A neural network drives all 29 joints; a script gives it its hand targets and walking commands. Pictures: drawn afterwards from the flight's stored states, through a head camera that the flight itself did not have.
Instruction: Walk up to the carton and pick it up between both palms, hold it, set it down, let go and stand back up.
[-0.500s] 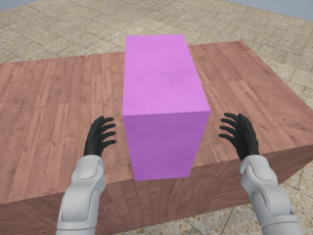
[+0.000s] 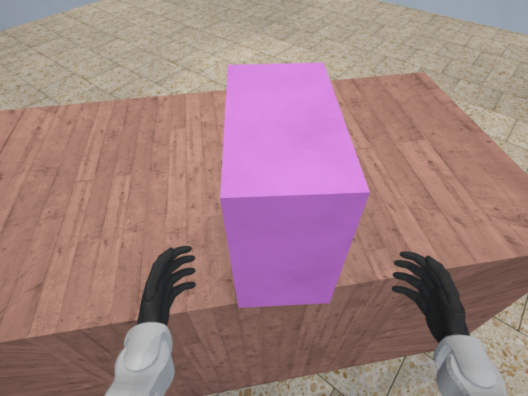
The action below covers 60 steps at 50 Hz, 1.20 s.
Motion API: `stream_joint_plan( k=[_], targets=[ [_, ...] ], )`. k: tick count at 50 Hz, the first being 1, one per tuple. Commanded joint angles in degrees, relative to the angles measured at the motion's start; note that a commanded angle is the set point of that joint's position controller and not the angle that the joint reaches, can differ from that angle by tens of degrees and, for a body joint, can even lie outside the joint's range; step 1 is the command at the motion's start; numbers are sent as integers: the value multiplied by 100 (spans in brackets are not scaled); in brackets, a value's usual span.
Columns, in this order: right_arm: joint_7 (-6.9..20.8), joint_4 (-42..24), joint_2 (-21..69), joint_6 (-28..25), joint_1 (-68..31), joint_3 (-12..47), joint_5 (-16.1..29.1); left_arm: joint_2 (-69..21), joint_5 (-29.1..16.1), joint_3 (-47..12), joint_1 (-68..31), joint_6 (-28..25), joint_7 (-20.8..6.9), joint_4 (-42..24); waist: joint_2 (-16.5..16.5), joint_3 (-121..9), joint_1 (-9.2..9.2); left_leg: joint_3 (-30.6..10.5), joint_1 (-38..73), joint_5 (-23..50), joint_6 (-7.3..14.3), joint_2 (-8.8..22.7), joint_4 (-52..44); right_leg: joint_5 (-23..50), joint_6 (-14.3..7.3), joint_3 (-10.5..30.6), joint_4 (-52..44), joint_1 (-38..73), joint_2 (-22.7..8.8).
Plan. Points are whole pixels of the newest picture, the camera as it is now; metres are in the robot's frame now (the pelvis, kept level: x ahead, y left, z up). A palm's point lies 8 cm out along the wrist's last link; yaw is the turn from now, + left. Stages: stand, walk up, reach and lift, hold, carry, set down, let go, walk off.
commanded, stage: set down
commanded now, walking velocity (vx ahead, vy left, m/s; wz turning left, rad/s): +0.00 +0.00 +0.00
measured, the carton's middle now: (280, 187) +0.43 +0.01 +0.07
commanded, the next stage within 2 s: let go in 0.74 s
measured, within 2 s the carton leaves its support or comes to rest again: neither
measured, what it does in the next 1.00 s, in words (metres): stands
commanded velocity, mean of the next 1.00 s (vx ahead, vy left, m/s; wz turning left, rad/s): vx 0.00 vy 0.00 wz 0.00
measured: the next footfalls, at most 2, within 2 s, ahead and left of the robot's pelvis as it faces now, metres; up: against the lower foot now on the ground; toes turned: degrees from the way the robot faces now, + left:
left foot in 1.62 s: -0.06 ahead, +0.06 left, +0.00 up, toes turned +12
right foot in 1.86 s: +0.01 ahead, -0.14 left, +0.00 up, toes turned +12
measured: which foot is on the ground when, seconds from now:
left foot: down 0.00-1.00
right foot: down 0.00-1.00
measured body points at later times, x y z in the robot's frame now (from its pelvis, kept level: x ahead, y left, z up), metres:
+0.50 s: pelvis +0.01 +0.00 +0.00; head +0.01 +0.01 +0.45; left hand +0.20 +0.20 -0.02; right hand +0.21 -0.22 -0.01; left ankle -0.03 +0.12 -0.75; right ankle +0.03 -0.08 -0.75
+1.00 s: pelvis +0.00 +0.00 +0.00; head -0.01 -0.01 +0.45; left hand +0.20 +0.20 -0.02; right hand +0.20 -0.21 -0.06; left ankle -0.03 +0.12 -0.75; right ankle +0.03 -0.08 -0.75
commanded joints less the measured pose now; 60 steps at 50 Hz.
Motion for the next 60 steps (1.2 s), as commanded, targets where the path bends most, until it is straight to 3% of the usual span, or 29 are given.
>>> stream_joint_plan(
  k=[1,3,6,8,11,12,13,16,17,18,19,20,21,23,24,25,28,30,32,35,36,38,40,42,44,48,51,55,60],
  targets=[
    [85,-504,-384,-168,-263,-312,-133,200,61,49,-436,-363,-19,-184,-161,-269,64,-360,167,593,74,128,-120,-387,75,539,-591,-532,-414],
    [94,-531,-395,-245,-256,-318,-218,310,32,98,-475,-514,-28,-24,-333,-449,99,-346,35,510,107,93,-18,-454,100,613,-559,-493,-481],
    [169,-309,-337,-336,-130,-208,-251,428,154,171,-349,-737,-53,267,-276,-312,173,-342,-72,353,84,87,7,-686,110,712,-545,-385,-554],
    [198,-118,-415,-403,-70,-317,-364,391,94,94,-355,-830,-40,333,-200,-409,49,-341,-21,293,75,131,15,-707,73,595,-479,-490,-505],
    [221,-26,-337,-421,-52,-324,-437,564,143,189,-330,-872,-69,509,-70,-447,128,-295,-131,340,86,94,87,-748,87,705,-515,-373,-591],
    [234,75,-434,-449,-57,-373,-464,447,114,76,-390,-844,-76,603,-31,-490,-20,-351,-104,310,54,116,107,-727,77,648,-451,-437,-568],
    [243,101,-355,-460,137,-317,-422,618,110,114,-214,-872,-75,552,37,-449,51,-357,-234,310,71,129,97,-626,86,648,-392,-325,-578],
    [225,325,-376,-503,174,-374,-557,704,91,89,-157,-883,-160,776,78,-502,-61,-328,-194,514,28,137,140,-384,93,586,-390,-268,-568],
    [249,277,-432,-538,168,-286,-481,812,24,129,-135,-909,-163,728,1,-485,23,-327,-234,584,24,144,136,-274,117,571,-369,-202,-545],
    [247,231,-444,-588,197,-342,-483,779,-9,74,-119,-942,-171,627,-5,-672,-23,-329,-65,727,7,121,195,-186,122,575,-391,-175,-555],
    [250,287,-406,-582,227,-273,-518,856,40,145,-23,-948,-178,817,87,-599,36,-335,-233,777,15,126,176,-48,119,562,-338,-120,-547],
    [247,274,-502,-619,195,-340,-545,894,29,155,-61,-967,-177,769,70,-616,9,-324,-271,844,-1,140,169,86,148,517,-304,-21,-533],
    [228,581,-352,-581,320,-195,-561,956,99,177,34,-948,-251,1153,-50,-305,48,-280,-414,737,34,67,191,93,174,576,-347,39,-567],
    [199,815,-325,-541,378,-193,-620,938,105,175,99,-887,-372,1285,-88,-237,-72,-276,-357,787,34,74,153,316,193,526,-365,68,-568],
    [172,827,-347,-557,403,-178,-696,1063,156,276,206,-880,-407,1368,-63,-240,-21,-261,-330,815,38,89,149,372,198,560,-388,126,-579],
    [152,906,-343,-561,298,-191,-718,1043,174,220,176,-838,-468,1587,-162,-181,-17,-248,-354,718,36,60,149,161,203,554,-434,124,-574],
    [196,949,-411,-597,34,-210,-725,979,172,235,68,-738,-426,1679,-63,-217,100,-274,-266,733,25,122,117,-154,137,395,-419,-193,-491],
    [219,1176,-464,-602,67,-254,-844,981,180,276,125,-632,-439,1921,-116,-7,66,-280,-432,575,23,163,56,-160,126,274,-344,-200,-398],
    [215,1081,-398,-674,13,-216,-922,1095,182,393,130,-668,-483,2128,-322,-12,167,-211,-411,633,65,90,136,-214,182,354,-375,-104,-456],
    [209,1446,-400,-633,65,-161,-983,1041,267,419,115,-554,-585,2303,-258,158,142,-209,-527,581,57,130,98,-198,136,316,-337,-40,-423],
    [206,1717,-476,-661,73,-235,-1060,971,291,303,118,-541,-622,2502,-220,278,26,-218,-557,533,15,164,71,-224,127,231,-349,-100,-382],
    [178,1803,-436,-717,-9,-205,-1144,1087,259,389,122,-567,-679,2639,-395,157,84,-192,-561,453,60,123,105,-378,163,310,-350,19,-439],
    [196,1951,-418,-746,-138,-270,-1195,1004,343,364,54,-526,-710,2865,-294,210,83,-203,-612,335,48,145,96,-572,152,251,-333,-48,-405],
    [196,1774,-417,-809,-188,-211,-1126,965,186,309,55,-533,-700,2656,-339,135,49,-251,-693,336,85,198,56,-435,151,212,-227,106,-364],
    [186,1821,-430,-863,-273,-173,-1205,1023,235,408,19,-513,-688,2844,-455,55,135,-191,-791,187,118,172,65,-529,172,270,-243,278,-369],
    [187,2232,-392,-690,-411,-214,-1290,962,309,458,-224,-282,-794,3309,-302,441,71,-190,-1175,-301,112,167,-9,-969,153,298,-256,359,-421],
    [155,2233,-356,-517,-577,-109,-1279,1003,435,623,-262,-6,-905,3592,-514,628,179,-129,-1240,-479,166,131,54,-1478,155,393,-395,393,-499],
    [61,2151,-299,-295,-716,-85,-1339,1060,484,733,-483,320,-1015,3717,-722,693,136,-128,-1162,-480,192,71,166,-1823,205,449,-498,283,-567],
    [16,2440,-406,-199,-784,-47,-1482,969,728,796,-574,477,-1114,4068,-449,1025,131,-110,-1368,-796,195,98,76,-1801,196,421,-426,512,-552]
  ],
)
